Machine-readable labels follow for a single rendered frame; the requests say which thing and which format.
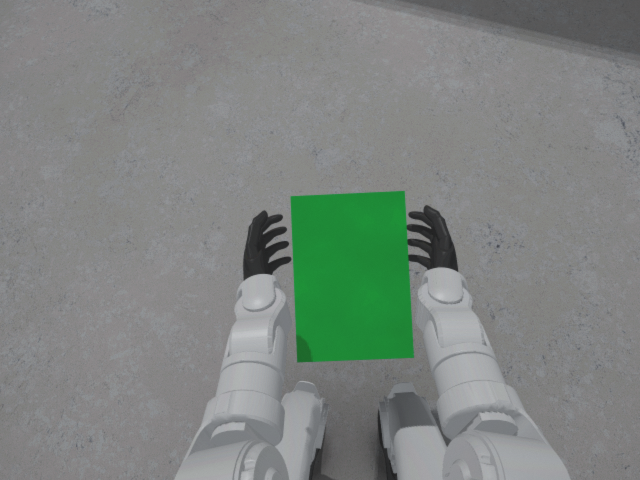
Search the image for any robot left forearm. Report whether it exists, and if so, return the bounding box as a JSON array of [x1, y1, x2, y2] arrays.
[[174, 274, 292, 480]]

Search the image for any robot right hand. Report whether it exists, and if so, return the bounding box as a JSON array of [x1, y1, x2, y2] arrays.
[[407, 205, 458, 272]]

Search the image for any right robot thigh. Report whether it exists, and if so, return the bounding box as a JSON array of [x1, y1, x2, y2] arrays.
[[379, 392, 447, 480]]

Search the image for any robot right forearm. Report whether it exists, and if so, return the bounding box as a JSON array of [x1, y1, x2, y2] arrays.
[[415, 267, 571, 480]]

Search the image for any carton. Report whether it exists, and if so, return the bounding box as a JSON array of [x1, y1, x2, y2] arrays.
[[291, 191, 414, 362]]

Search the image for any robot left hand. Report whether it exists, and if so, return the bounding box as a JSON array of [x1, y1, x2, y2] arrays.
[[243, 210, 291, 280]]

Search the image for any robot thigh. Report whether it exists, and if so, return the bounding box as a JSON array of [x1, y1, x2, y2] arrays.
[[275, 390, 329, 480], [379, 392, 447, 480]]

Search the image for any robot left upper arm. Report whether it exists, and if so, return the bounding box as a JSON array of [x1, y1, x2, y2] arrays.
[[175, 439, 289, 480]]

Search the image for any left robot thigh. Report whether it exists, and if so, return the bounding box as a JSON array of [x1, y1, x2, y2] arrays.
[[275, 390, 329, 480]]

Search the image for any robot right upper arm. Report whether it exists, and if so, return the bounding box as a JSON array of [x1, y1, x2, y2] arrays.
[[442, 430, 570, 480]]

